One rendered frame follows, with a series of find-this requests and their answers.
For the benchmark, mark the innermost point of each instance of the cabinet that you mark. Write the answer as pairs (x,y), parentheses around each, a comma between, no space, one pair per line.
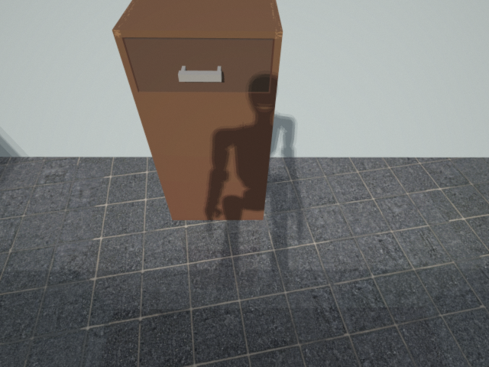
(211,149)

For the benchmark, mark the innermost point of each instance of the handle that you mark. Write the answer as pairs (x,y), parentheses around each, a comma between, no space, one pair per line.
(199,75)

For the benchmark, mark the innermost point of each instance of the drawer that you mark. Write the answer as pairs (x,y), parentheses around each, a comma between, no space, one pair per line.
(245,63)

